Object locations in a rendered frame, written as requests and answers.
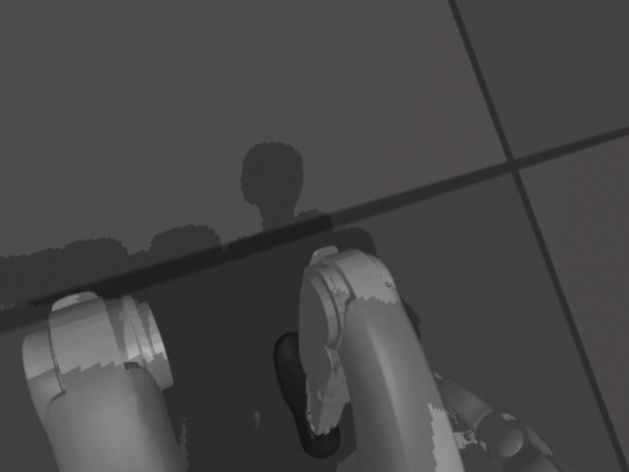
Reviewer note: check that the right robot arm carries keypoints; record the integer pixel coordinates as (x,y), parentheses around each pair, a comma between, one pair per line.
(513,446)

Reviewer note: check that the right robot hand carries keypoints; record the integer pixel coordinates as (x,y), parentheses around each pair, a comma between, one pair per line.
(464,405)

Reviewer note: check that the right robot foot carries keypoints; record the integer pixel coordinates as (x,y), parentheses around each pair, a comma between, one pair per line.
(292,381)

